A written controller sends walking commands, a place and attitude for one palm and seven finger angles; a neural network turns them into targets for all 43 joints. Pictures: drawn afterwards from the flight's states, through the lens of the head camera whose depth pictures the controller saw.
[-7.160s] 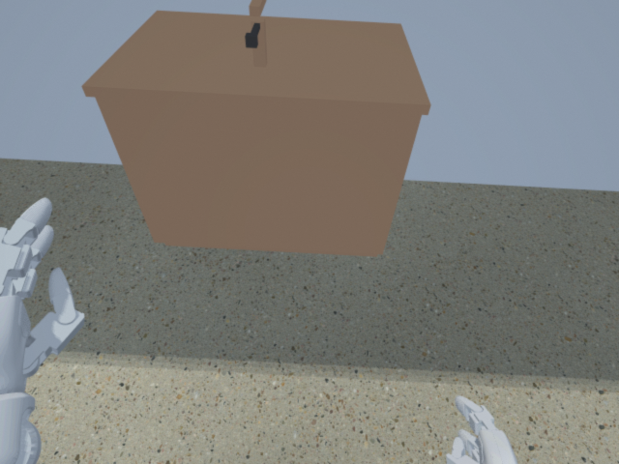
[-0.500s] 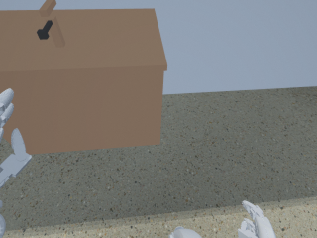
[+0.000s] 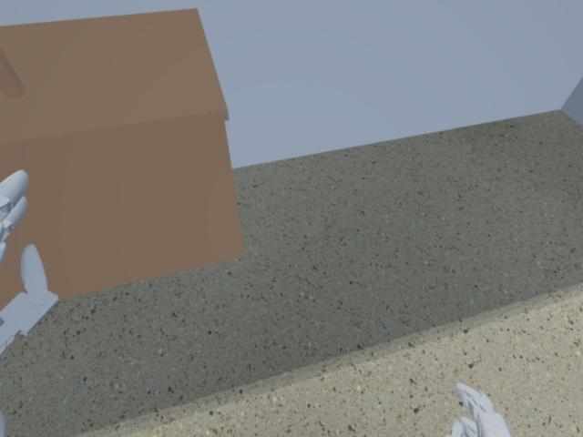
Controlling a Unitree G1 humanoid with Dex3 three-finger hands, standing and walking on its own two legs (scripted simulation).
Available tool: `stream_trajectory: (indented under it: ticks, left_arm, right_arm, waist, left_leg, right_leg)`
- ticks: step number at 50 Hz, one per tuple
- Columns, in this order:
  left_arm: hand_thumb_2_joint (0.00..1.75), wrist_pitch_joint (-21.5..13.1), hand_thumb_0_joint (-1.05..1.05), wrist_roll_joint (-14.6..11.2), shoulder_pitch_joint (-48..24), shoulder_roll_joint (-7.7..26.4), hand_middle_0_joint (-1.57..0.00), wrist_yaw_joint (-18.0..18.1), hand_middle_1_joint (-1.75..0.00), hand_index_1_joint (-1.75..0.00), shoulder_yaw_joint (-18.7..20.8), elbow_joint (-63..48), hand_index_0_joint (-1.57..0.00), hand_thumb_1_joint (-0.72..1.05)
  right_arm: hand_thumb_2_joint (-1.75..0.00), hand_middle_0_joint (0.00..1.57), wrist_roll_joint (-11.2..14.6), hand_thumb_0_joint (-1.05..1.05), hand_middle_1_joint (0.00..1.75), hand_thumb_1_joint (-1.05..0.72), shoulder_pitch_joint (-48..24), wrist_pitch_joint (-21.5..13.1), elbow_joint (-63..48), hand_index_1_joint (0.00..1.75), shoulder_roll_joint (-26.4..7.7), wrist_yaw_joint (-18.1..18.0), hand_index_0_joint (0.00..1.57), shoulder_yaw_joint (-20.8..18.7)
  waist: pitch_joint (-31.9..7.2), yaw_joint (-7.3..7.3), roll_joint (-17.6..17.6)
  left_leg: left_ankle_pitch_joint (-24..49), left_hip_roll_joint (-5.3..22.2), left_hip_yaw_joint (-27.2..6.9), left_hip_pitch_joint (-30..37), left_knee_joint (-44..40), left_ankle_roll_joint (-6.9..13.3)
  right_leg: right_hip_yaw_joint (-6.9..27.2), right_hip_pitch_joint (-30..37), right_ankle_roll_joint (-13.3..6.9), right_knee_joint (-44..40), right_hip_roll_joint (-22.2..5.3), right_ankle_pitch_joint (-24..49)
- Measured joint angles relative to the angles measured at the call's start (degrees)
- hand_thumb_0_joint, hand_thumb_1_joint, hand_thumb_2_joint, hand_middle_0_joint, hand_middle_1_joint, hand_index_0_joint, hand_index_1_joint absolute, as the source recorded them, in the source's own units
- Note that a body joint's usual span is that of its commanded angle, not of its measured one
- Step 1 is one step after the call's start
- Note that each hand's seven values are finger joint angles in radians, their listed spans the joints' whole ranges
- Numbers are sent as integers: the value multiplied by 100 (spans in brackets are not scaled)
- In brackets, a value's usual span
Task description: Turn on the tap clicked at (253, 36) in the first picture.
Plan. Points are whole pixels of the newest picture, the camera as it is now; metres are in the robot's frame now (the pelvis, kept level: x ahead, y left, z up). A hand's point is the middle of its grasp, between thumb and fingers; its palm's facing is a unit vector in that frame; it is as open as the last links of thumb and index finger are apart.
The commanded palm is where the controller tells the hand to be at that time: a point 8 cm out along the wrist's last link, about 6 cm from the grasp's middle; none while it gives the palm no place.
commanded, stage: take the last steps up to it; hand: left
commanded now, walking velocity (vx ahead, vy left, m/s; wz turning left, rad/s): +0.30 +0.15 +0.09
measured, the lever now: out of the picture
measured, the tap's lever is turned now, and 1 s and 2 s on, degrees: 0 0 0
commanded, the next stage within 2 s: come to a stop and stand still in 1.46 s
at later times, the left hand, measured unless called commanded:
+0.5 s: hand (46, 268) +0.25 +0.25 +0.17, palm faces +0.40 -0.79 -0.47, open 7.4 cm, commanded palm +0.20 +0.30 +0.18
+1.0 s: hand (45, 179) +0.37 +0.31 +0.17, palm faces +0.43 -0.77 -0.48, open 7.4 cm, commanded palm +0.31 +0.35 +0.18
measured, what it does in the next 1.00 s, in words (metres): walks ahead: left foot, then right foot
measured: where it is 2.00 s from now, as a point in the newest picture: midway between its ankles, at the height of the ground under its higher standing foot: (232, 410)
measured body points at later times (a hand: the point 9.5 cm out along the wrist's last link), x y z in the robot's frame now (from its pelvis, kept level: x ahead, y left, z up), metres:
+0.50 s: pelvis +0.05 +0.01 +0.01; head +0.09 +0.01 +0.46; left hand +0.22 +0.29 +0.20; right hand +0.21 -0.22 -0.10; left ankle +0.10 +0.16 -0.70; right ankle +0.04 -0.10 -0.73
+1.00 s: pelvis +0.16 +0.06 -0.01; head +0.20 +0.04 +0.44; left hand +0.35 +0.35 +0.20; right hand +0.33 -0.15 -0.13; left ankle +0.11 +0.17 -0.67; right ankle +0.17 -0.02 -0.73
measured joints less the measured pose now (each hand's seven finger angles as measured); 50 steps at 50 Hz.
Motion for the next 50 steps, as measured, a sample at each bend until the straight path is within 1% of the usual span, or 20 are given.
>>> stream_trajectory:
  ticks: [2,4,6,9,11,12,14,16,18,22,28,30,33,36,39,43,45,46,48,50]
  left_arm:
    - [89,-46,1,25,-104,-58,-21,16,-30,-31,-16,121,-22,89]
    - [90,-67,1,77,-151,-127,-21,13,-30,-31,-12,319,-22,89]
    - [90,-57,1,118,-183,-203,-21,7,-30,-31,-33,510,-22,89]
    - [90,-1,1,125,-222,-300,-21,9,-30,-31,-94,632,-22,89]
    - [90,-26,2,157,-334,-307,-21,2,-30,-31,-125,648,-21,89]
    - [90,-57,2,173,-452,-327,-21,-14,-30,-31,-164,684,-21,89]
    - [90,-102,2,152,-688,-388,-21,-72,-30,-31,-268,806,-21,89]
    - [90,-145,1,108,-720,-457,-21,-125,-30,-31,-300,860,-22,89]
    - [90,-203,1,91,-580,-475,-21,-161,-30,-31,-280,822,-22,89]
    - [90,-260,1,95,-216,-333,-21,-153,-30,-31,-193,543,-22,89]
    - [90,-221,1,82,-141,-249,-21,-13,-30,-31,-112,143,-22,89]
    - [90,-211,1,59,-283,-231,-21,21,-30,-31,-55,104,-22,89]
    - [90,-164,1,45,-724,-174,-21,33,-30,-31,16,395,-22,89]
    - [90,-80,2,12,-738,-137,-21,9,-30,-31,54,396,-21,89]
    - [90,-105,2,-12,-436,-152,-21,-31,-30,-31,25,88,-21,89]
    - [90,-169,2,-21,-140,-51,-21,-84,-30,-31,4,-43,-21,89]
    - [90,-137,1,-12,-136,65,-21,-95,-30,-31,49,50,-22,89]
    - [90,-133,1,15,-208,84,-21,-103,-30,-31,58,137,-22,89]
    - [90,-129,1,12,-428,-26,-21,-134,-30,-31,19,388,-22,89]
    - [90,-117,1,-27,-536,-198,-21,-148,-30,-31,-5,595,-22,89]
  right_arm:
    - [-90,20,-12,2,30,-91,71,-45,18,30,-14,-49,20,-66]
    - [-90,19,-10,2,30,-91,147,-122,73,30,31,-77,20,-88]
    - [-90,19,-5,2,30,-91,220,-221,134,30,101,-73,20,-82]
    - [-90,19,3,2,30,-91,266,-330,186,30,208,-42,20,4]
    - [-90,20,-5,2,30,-91,225,-369,187,30,274,-15,20,66]
    - [-90,20,-4,2,30,-90,153,-359,234,30,298,2,20,75]
    - [-90,20,1,2,30,-90,12,-283,385,30,338,60,20,76]
    - [-90,20,-4,2,30,-90,-105,-187,462,30,356,106,20,102]
    - [-90,20,-7,2,30,-90,-181,-126,444,30,368,128,20,127]
    - [-90,20,-28,2,30,-90,-181,-118,244,30,366,132,20,109]
    - [-90,20,-38,2,30,-90,-79,-232,35,30,173,36,20,-18]
    - [-90,20,-10,2,30,-90,-107,-268,-25,30,131,-4,20,-81]
    - [-90,20,21,2,30,-91,-330,-303,31,30,330,-23,20,-103]
    - [-90,20,58,2,30,-91,-415,-426,69,30,550,51,20,6]
    - [-90,20,61,2,30,-91,-353,-544,50,30,698,122,20,125]
    - [-90,20,31,1,30,-90,-177,-574,69,30,737,107,20,227]
    - [-90,20,34,1,30,-90,-78,-520,86,30,705,75,20,250]
    - [-90,20,37,1,30,-90,-70,-474,118,30,653,68,21,239]
    - [-90,20,35,1,30,-90,-173,-338,311,30,513,96,21,181]
    - [-90,20,33,2,30,-90,-254,-218,462,30,387,143,21,133]
  waist:
    - [-7,21,-53]
    - [-100,26,-34]
    - [-198,16,61]
    - [-253,94,212]
    - [-216,152,286]
    - [-156,160,341]
    - [-64,180,358]
    - [-11,198,319]
    - [34,167,273]
    - [149,163,65]
    - [260,326,-57]
    - [250,338,-44]
    - [340,277,-160]
    - [266,151,-104]
    - [196,121,-21]
    - [147,160,158]
    - [103,164,219]
    - [98,177,288]
    - [158,218,391]
    - [200,253,345]
  left_leg:
    - [633,-30,-7,102,-157,68]
    - [631,-17,-29,135,-60,84]
    - [536,27,-108,176,-28,66]
    - [393,118,-156,196,126,-35]
    - [166,163,-183,44,533,-74]
    - [2,189,-215,-128,958,-44]
    - [-201,105,-336,-606,2119,-57]
    - [32,81,-353,-1070,3035,-112]
    - [341,159,-310,-1409,3316,-156]
    - [662,339,-93,-1476,2187,-151]
    - [927,256,307,-604,167,-48]
    - [1187,206,392,-358,-107,39]
    - [826,117,469,-386,309,120]
    - [738,131,452,-285,169,153]
    - [747,150,494,-129,-69,142]
    - [571,155,490,50,-88,88]
    - [308,138,428,6,248,46]
    - [139,176,385,-127,627,57]
    - [-226,124,78,-604,1980,10]
    - [-149,23,-138,-1097,3228,-85]
  right_leg:
    - [8,-62,108,415,-33,-578]
    - [-19,-214,253,1208,-63,-1188]
    - [-130,-239,344,1646,-121,-1420]
    - [-357,129,424,1049,-230,-1408]
    - [-457,384,324,450,-262,-792]
    - [-514,350,222,534,-252,-557]
    - [-590,356,103,681,-295,-678]
    - [-581,445,87,538,-333,-741]
    - [-568,551,142,255,-370,-623]
    - [-500,710,224,-143,-540,-476]
    - [-357,878,520,65,-788,-787]
    - [-263,731,573,608,-847,-1106]
    - [44,74,485,2480,-778,-1908]
    - [-78,-504,503,3371,-655,-1875]
    - [-333,-702,529,2851,-642,-1526]
    - [-625,-342,534,1373,-537,-1134]
    - [-725,50,466,548,-470,-818]
    - [-762,105,320,465,-448,-528]
    - [-814,111,119,752,-462,-679]
    - [-772,248,103,744,-522,-841]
